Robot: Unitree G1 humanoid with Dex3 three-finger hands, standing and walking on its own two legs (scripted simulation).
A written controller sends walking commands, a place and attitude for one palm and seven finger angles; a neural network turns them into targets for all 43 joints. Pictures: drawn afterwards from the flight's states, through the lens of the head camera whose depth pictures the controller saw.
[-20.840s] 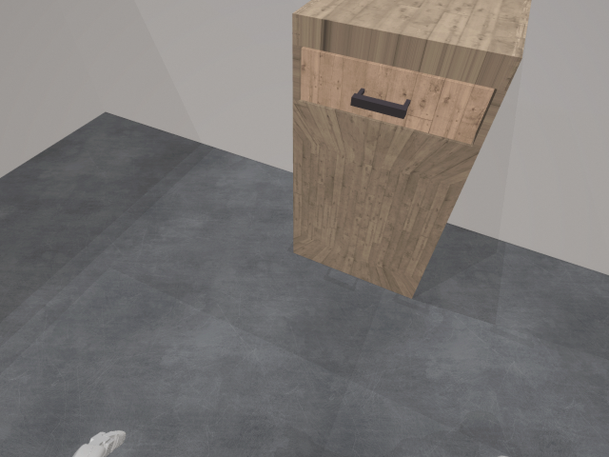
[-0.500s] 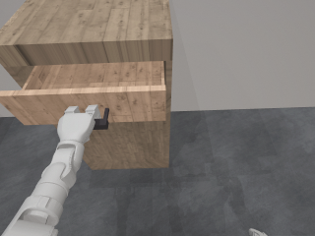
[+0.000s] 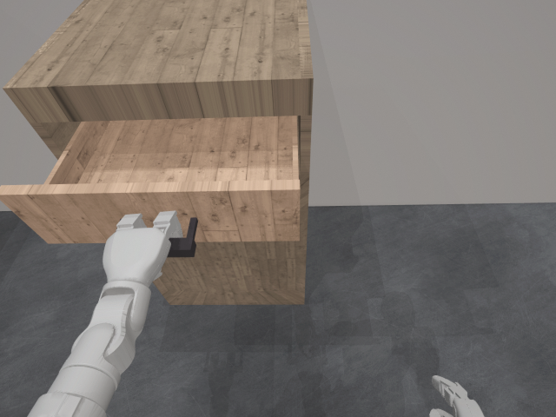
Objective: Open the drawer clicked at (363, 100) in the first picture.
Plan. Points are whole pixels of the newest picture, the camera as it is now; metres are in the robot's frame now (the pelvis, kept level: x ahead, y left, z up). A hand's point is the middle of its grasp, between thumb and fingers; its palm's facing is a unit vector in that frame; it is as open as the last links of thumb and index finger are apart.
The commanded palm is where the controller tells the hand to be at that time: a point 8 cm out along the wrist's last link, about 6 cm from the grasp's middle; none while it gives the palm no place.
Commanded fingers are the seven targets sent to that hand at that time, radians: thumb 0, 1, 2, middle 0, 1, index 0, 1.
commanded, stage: pull the drawer open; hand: left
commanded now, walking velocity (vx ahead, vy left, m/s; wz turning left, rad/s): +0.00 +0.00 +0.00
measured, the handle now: (154, 236) +0.37 +0.23 +0.03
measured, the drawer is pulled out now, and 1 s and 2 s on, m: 0.17 0.28 0.29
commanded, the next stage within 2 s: open the thumb to release the handle in 1.52 s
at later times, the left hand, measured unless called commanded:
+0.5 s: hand (144, 300) +0.27 +0.22 +0.01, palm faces +0.01 -0.08 -1.00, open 5.4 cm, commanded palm +0.23 +0.24 +0.05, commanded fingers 0.00 0.90 0.90 -0.40 -1.35 -0.40 -1.35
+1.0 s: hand (133, 339) +0.22 +0.22 +0.01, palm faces +0.01 -0.08 -1.00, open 5.5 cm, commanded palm +0.18 +0.24 +0.05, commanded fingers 0.00 0.90 0.90 -0.40 -1.35 -0.40 -1.35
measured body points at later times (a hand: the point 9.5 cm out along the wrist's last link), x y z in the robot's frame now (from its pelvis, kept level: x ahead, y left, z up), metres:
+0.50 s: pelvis +0.00 -0.01 +0.00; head +0.04 -0.03 +0.45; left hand +0.27 +0.23 +0.06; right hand +0.19 -0.24 -0.11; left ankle -0.02 +0.11 -0.72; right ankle +0.01 -0.11 -0.72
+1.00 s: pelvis +0.00 -0.01 +0.00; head +0.03 -0.04 +0.45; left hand +0.21 +0.22 +0.06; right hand +0.20 -0.24 -0.11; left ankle -0.02 +0.11 -0.72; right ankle +0.01 -0.11 -0.72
